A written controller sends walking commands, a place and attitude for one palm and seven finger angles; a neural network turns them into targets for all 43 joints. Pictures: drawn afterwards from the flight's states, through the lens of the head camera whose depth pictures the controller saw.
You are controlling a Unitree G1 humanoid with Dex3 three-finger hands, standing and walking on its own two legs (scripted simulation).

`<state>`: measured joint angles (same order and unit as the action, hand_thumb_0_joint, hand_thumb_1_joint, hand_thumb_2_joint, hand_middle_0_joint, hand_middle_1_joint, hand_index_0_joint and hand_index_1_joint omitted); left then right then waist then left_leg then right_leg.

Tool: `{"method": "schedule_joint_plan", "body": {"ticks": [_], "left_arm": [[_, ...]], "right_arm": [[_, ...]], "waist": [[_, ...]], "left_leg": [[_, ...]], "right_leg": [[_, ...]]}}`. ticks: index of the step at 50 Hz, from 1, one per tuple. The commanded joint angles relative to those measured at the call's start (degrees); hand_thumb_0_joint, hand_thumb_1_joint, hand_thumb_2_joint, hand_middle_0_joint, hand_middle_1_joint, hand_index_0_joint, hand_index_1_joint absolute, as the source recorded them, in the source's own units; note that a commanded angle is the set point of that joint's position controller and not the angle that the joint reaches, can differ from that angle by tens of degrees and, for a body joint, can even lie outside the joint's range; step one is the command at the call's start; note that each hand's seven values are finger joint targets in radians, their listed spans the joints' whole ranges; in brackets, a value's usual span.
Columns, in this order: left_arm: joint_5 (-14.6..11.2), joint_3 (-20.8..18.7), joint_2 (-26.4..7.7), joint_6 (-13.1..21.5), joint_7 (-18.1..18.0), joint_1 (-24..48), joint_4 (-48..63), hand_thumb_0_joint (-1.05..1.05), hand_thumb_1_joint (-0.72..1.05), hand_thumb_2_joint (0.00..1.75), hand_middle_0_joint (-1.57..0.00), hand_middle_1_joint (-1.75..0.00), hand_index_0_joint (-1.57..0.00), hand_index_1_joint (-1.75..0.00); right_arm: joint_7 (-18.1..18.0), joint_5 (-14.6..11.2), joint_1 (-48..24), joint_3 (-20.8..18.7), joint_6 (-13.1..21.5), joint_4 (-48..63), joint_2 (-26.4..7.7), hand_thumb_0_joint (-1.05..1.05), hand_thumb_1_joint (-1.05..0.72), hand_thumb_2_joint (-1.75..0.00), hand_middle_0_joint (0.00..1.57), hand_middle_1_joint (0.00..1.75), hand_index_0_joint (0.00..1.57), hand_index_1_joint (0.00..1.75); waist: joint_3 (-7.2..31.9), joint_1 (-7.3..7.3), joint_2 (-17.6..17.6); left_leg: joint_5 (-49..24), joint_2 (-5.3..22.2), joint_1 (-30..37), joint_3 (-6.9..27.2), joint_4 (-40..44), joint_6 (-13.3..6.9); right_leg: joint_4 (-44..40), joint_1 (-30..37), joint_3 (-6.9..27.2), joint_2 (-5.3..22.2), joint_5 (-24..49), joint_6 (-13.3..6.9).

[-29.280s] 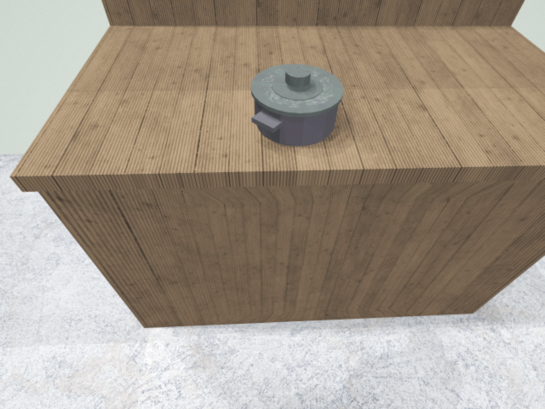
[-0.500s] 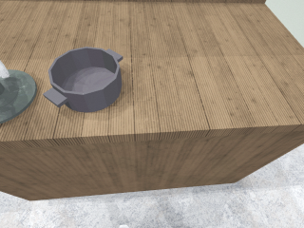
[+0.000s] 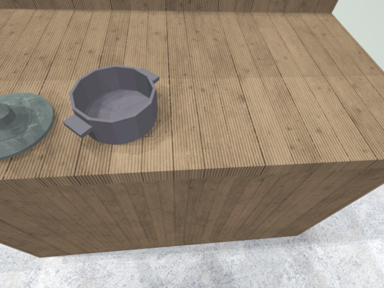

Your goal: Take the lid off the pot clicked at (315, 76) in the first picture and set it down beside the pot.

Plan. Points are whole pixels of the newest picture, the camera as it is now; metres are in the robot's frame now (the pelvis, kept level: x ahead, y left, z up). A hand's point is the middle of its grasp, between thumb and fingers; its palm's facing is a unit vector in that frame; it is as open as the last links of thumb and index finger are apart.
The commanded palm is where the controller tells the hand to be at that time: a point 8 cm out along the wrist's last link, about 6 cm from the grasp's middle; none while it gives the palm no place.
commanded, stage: raise the empty hand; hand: left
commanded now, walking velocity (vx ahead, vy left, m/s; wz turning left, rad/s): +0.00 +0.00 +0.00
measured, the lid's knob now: out of the picture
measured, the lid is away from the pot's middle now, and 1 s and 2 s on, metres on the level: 0.23 0.23 0.23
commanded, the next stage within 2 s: draw the hand back to the body in 0.70 s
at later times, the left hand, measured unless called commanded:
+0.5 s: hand out of the picture +0.44 +0.39 +0.23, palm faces -0.24 -0.16 -0.96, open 11.0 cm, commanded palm +0.44 +0.39 +0.30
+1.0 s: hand out of the picture +0.43 +0.37 +0.25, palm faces -0.21 -0.12 -0.97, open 11.0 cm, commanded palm +0.40 +0.37 +0.31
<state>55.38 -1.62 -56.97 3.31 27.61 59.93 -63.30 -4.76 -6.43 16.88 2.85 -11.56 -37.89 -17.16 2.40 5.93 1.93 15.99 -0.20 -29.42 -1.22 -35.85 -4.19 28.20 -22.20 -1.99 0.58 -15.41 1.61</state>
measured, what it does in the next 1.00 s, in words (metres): stands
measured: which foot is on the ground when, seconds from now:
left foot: down 0.00-1.00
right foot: down 0.00-1.00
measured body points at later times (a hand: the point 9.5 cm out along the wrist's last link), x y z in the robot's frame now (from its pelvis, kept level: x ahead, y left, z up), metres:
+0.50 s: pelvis +0.01 +0.00 +0.01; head +0.07 +0.01 +0.45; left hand +0.44 +0.39 +0.28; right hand +0.07 -0.27 -0.12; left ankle +0.02 +0.07 -0.73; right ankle -0.02 -0.16 -0.73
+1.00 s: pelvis +0.01 -0.02 +0.01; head +0.06 -0.03 +0.46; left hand +0.44 +0.37 +0.30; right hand +0.08 -0.30 -0.12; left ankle +0.02 +0.07 -0.73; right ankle -0.02 -0.16 -0.73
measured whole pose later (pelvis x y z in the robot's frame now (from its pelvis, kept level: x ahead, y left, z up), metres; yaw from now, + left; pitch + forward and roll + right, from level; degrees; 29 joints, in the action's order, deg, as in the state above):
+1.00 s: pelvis +0.01 -0.02 +0.01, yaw +0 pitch +8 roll -2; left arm 55.5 -3.2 -58.8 -2.0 30.4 60.1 -55.1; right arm -2.2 -6.2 15.7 2.1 -12.9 -36.4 -17.9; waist 1.7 5.2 2.8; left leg 13.7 -0.2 -22.8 -1.1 -29.0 -2.5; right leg 24.1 -17.0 -1.9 0.4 -14.6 0.9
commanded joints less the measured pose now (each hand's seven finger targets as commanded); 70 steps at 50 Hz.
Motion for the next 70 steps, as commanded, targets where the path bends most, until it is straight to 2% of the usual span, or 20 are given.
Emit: {"method": "schedule_joint_plan", "body": {"ticks": [1,4,11,12,22,28,30,33,36,39,42,46,50,57,61,64,65,67,68,70], "left_arm": [[0.3,-1.8,-17.3,-0.2,-1.9,26.9,13.2,0.00,-0.06,0.74,-0.39,-0.79,-0.39,-0.79],[1.2,-7.2,-23.1,0.1,-2.3,26.4,13.9,0.00,-0.06,0.74,-0.39,-0.79,-0.39,-0.79],[0.4,-2.8,-17.6,-1.2,-0.8,25.0,11.2,0.00,-0.06,0.74,-0.39,-0.79,-0.39,-0.79],[0.7,-4.8,-20.2,-1.5,-1.1,26.4,13.4,0.00,-0.06,0.74,-0.39,-0.79,-0.39,-0.79],[1.3,-5.2,-22.0,-2.6,-0.4,30.2,14.8,0.00,-0.06,0.74,-0.39,-0.79,-0.39,-0.79],[1.6,-3.2,-19.5,-3.8,0.0,31.9,17.4,0.00,-0.06,0.74,-0.39,-0.79,-0.39,-0.79],[1.6,-4.5,-20.7,-4.2,0.4,28.7,12.8,0.00,-0.06,0.74,-0.39,-0.79,-0.39,-0.79],[1.2,0.5,-15.3,-5.3,1.3,25.9,5.6,0.00,-0.06,0.74,-0.39,-0.79,-0.39,-0.79],[1.5,2.1,-15.0,-5.2,1.4,32.5,12.7,0.00,-0.06,0.74,-0.39,-0.79,-0.39,-0.79],[2.8,-3.2,-21.6,-4.4,0.2,35.9,17.7,0.00,-0.06,0.74,-0.39,-0.79,-0.39,-0.79],[2.1,-6.0,-23.2,-3.9,-0.1,31.7,17.8,0.00,-0.06,0.74,-0.39,-0.79,-0.39,-0.79],[0.4,-3.2,-17.2,-5.0,0.8,22.1,15.6,0.00,-0.06,0.74,-0.39,-0.79,-0.39,-0.79],[-0.5,-8.9,-22.4,-5.6,0.6,17.4,23.4,0.00,-0.06,0.74,-0.39,-0.79,-0.39,-0.79],[-2.8,-14.3,-25.8,-6.3,1.2,10.9,28.6,0.00,-0.06,0.74,-0.39,-0.79,-0.39,-0.79],[-4.5,-11.1,-20.9,-6.6,1.6,10.2,37.2,0.00,-0.06,0.74,-0.39,-0.79,-0.39,-0.79],[-4.8,-11.0,-18.5,-7.8,1.7,4.9,33.9,0.00,-0.06,0.74,-0.39,-0.79,-0.39,-0.79],[-40.4,-23.6,-9.2,-3.8,-9.3,11.9,33.8,0.00,-0.06,0.74,-0.39,-0.79,-0.39,-0.79],[-44.1,-18.1,-3.7,-1.2,-17.3,5.7,36.0,0.00,-0.06,0.74,-0.39,-0.79,-0.39,-0.79],[-49.1,-20.3,-3.0,-0.5,-19.8,3.7,38.7,0.00,-0.06,0.74,-0.39,-0.79,-0.39,-0.79],[-53.4,-24.8,-4.6,0.0,-24.0,-0.8,40.7,0.00,-0.06,0.74,-0.39,-0.79,-0.39,-0.79]], "right_arm": [[-0.6,0.3,2.4,-3.3,1.6,5.0,-10.9,0.00,-0.90,-0.90,0.20,0.30,0.20,0.30],[-0.7,0.5,3.7,-3.5,1.6,5.2,-10.6,0.00,-0.90,-0.90,0.20,0.30,0.20,0.30],[0.2,0.2,2.8,-3.6,1.4,5.1,-10.8,0.00,-0.90,-0.90,0.20,0.30,0.20,0.30],[0.5,0.5,3.1,-3.7,0.9,5.2,-10.8,0.00,-0.90,-0.90,0.20,0.30,0.20,0.30],[0.6,0.6,2.6,-3.5,1.1,5.5,-10.7,0.00,-0.90,-0.90,0.20,0.30,0.20,0.30],[1.3,0.7,1.7,-3.7,1.5,5.8,-10.4,0.00,-0.90,-0.90,0.20,0.30,0.20,0.30],[1.3,0.6,1.4,-3.3,1.1,5.7,-10.3,0.00,-0.90,-0.90,0.20,0.30,0.20,0.30],[1.5,0.4,1.6,-3.0,0.5,5.3,-10.6,0.00,-0.90,-0.90,0.20,0.30,0.20,0.30],[1.6,0.3,0.6,-3.2,0.5,5.9,-10.8,0.00,-0.90,-0.90,0.20,0.30,0.20,0.30],[1.0,0.7,1.9,-3.2,1.3,6.0,-10.2,0.00,-0.90,-0.90,0.20,0.30,0.20,0.30],[1.1,0.7,1.2,-3.3,1.3,6.1,-10.2,0.00,-0.90,-0.90,0.20,0.30,0.20,0.30],[1.9,0.3,-0.7,-3.6,0.7,7.2,-10.0,0.00,-0.90,-0.90,0.20,0.30,0.20,0.30],[2.2,0.4,-2.7,-3.7,0.1,8.8,-9.7,0.00,-0.90,-0.90,0.20,0.30,0.20,0.30],[1.8,0.5,-5.5,-3.6,-0.2,10.0,-9.6,0.00,-0.90,-0.90,0.20,0.30,0.20,0.30],[1.9,0.1,-8.2,-3.6,0.4,11.5,-9.0,0.00,-0.90,-0.90,0.20,0.30,0.20,0.30],[1.7,0.3,-7.5,-3.2,0.3,10.5,-8.5,0.00,-0.90,-0.90,0.20,0.30,0.20,0.30],[2.1,-0.4,1.0,-3.7,4.0,13.0,-6.3,0.00,-0.90,-0.90,0.20,0.30,0.20,0.30],[1.1,-0.1,-4.1,-2.1,6.2,12.2,-7.5,0.00,-0.90,-0.90,0.20,0.30,0.20,0.30],[0.3,-0.1,-4.6,-2.5,7.6,12.9,-8.1,0.00,-0.90,-0.90,0.20,0.30,0.20,0.30],[-0.1,0.6,-4.7,-2.6,9.0,11.6,-8.6,0.00,-0.90,-0.90,0.20,0.30,0.20,0.30]], "waist": [[19.1,-0.24,10.9],[23.8,-0.93,9.1],[18.2,-0.51,9.6],[19.9,-0.61,8.4],[22.4,-0.87,7.5],[22.8,-0.82,11.8],[19.9,-1.08,6.8],[12.9,-0.03,2.2],[17.0,-0.10,6.0],[25.1,-0.68,8.8],[24.6,-1.41,9.0],[18.1,-1.62,7.5],[21.7,-3.06,6.2],[20.2,-3.65,5.0],[20.4,-3.54,9.3],[16.2,-3.03,4.8],[9.4,-2.42,1.1],[8.8,-3.01,0.7],[11.3,-3.50,1.4],[12.4,-4.79,0.5]], "left_leg": [[-20.2,0.0,22.1,3.8,5.2,0.1],[-24.6,-0.4,23.7,3.9,4.4,-0.3],[-27.0,0.1,23.7,3.7,5.4,0.2],[-26.4,0.3,24.0,4.0,5.5,0.3],[-27.4,-0.3,24.8,3.4,6.2,-0.2],[-32.9,0.2,29.4,4.6,6.2,0.6],[-29.7,-0.3,24.5,3.2,6.6,0.0],[-20.9,-0.1,19.2,1.8,8.2,0.2],[-22.3,0.1,22.6,2.3,8.9,0.0],[-29.3,-0.5,27.8,2.8,7.3,-0.6],[-30.6,-0.5,26.6,2.5,7.1,-0.5],[-29.2,-0.6,23.2,1.7,7.4,-0.3],[-30.6,-0.9,22.5,1.3,6.5,-0.8],[-25.7,-1.5,20.2,0.9,6.3,-0.9],[-28.0,-1.3,23.4,1.8,6.3,-1.2],[-25.2,-1.1,22.1,1.8,6.7,-1.0],[-14.5,1.4,27.9,1.9,9.6,-0.3],[-2.6,2.7,30.1,6.8,14.2,0.4],[-4.0,3.0,31.0,6.5,14.8,0.6],[-10.2,2.5,30.2,3.9,14.2,0.8]], "right_leg": [[-2.9,-2.0,-2.4,-4.9,7.8,-4.1],[-2.7,1.3,-2.1,-5.0,10.7,-3.7],[-4.1,-0.7,-2.5,-5.0,10.6,-3.9],[-3.9,0.0,-2.3,-4.9,10.2,-3.6],[-4.6,3.5,-1.8,-4.6,12.4,-3.5],[-5.1,0.9,-2.1,-4.6,11.6,-3.8],[-5.1,3.9,-1.8,-4.4,13.3,-3.6],[-5.7,3.0,-2.3,-4.3,11.2,-3.3],[-6.1,3.8,-2.0,-3.9,11.2,-3.7],[-5.4,6.0,-1.4,-4.2,14.3,-3.5],[-5.0,7.4,-1.4,-4.0,15.4,-3.5],[-5.3,6.6,-1.6,-3.9,16.1,-3.7],[-3.7,10.6,-0.9,-3.4,19.2,-3.2],[-3.2,12.5,-0.7,-2.7,19.2,-2.9],[-3.9,10.8,-0.7,-2.5,18.3,-3.3],[-4.8,8.4,-1.5,-3.0,16.1,-3.0],[-7.3,3.7,-1.2,-2.1,10.2,-4.7],[-8.4,4.2,-0.4,-2.5,4.2,-4.7],[-8.7,6.5,0.1,-2.3,5.7,-4.6],[-9.1,11.4,0.7,-2.2,10.1,-4.2]]}}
